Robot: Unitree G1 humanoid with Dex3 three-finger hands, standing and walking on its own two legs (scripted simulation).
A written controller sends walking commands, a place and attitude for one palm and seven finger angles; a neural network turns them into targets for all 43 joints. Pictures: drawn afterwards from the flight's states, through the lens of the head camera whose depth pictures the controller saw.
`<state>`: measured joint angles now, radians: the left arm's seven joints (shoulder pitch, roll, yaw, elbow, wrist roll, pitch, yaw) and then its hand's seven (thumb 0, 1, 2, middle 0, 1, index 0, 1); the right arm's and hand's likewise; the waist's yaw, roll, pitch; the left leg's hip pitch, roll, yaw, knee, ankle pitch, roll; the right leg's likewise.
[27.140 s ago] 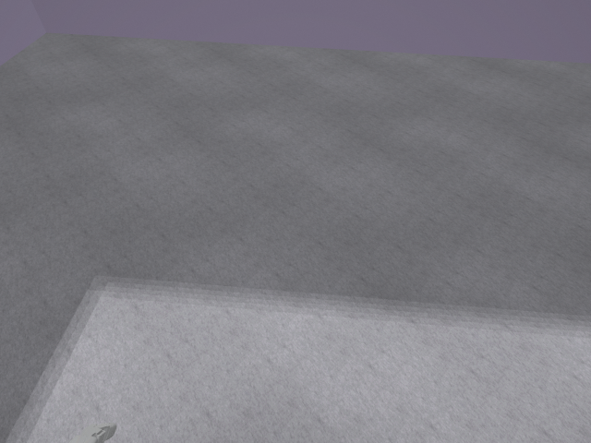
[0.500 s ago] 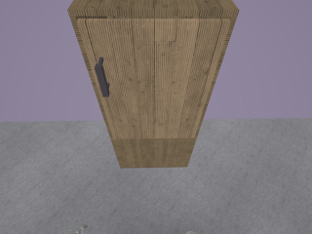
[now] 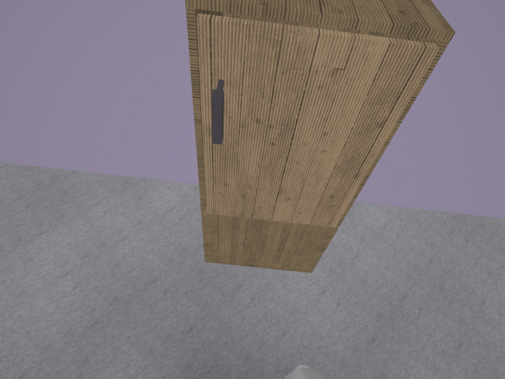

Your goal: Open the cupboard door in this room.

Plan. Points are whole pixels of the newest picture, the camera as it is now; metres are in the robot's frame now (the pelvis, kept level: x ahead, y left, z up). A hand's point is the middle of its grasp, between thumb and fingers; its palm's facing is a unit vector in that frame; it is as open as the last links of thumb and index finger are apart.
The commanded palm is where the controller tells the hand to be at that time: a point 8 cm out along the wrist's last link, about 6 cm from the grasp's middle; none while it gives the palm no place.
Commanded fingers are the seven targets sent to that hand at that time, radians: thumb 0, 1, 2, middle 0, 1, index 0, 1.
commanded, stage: come to a stop and stand still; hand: left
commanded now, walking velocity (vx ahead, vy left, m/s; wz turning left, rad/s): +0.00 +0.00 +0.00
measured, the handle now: (219, 112) +0.58 +0.13 +0.07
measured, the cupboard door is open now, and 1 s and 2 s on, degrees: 0 0 0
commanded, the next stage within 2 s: look again from close up in 0.58 s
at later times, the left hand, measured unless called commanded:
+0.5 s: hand out of the picture -0.02 +0.17 -0.16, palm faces -0.01 -0.98 -0.18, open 7.3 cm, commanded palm none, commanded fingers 0.00 0.90 0.90 -0.20 -0.30 -0.20 -0.30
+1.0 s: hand out of the picture +0.00 +0.18 -0.16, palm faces +0.00 -0.98 -0.22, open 7.4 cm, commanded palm none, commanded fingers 0.00 0.90 0.90 -0.20 -0.30 -0.20 -0.30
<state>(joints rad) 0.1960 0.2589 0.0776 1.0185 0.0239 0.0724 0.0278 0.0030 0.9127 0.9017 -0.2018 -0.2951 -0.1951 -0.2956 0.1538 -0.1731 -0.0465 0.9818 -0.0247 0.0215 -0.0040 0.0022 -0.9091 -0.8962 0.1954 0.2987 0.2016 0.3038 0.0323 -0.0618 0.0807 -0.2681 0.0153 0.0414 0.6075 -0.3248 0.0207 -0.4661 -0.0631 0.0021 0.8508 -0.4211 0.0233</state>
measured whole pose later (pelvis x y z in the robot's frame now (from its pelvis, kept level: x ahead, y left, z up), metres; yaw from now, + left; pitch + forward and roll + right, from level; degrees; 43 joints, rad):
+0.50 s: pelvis -0.02 +0.01 +0.01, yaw -2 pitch -2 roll +1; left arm 0.27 0.14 0.00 1.14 0.01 0.00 0.04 0.01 0.93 0.90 -0.20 -0.30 -0.20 -0.30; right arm 0.28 -0.14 -0.02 1.16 0.00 -0.01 -0.02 0.00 -0.92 -0.90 0.20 0.30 0.20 0.30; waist -0.01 -0.01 0.04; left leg -0.17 -0.01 0.08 0.37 -0.18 0.03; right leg -0.11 -0.01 -0.03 0.41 -0.28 -0.01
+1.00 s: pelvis -0.01 +0.01 +0.01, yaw -1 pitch -1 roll +0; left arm 0.30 0.13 -0.01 1.08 0.01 -0.03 0.05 0.00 0.91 0.90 -0.20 -0.30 -0.19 -0.30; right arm 0.30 -0.16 0.00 1.09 -0.02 -0.02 -0.02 0.02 -0.93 -0.90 0.20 0.30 0.20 0.30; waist 0.00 0.03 0.01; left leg -0.25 -0.01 0.08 0.52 -0.26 0.03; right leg -0.16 -0.01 -0.04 0.53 -0.35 -0.02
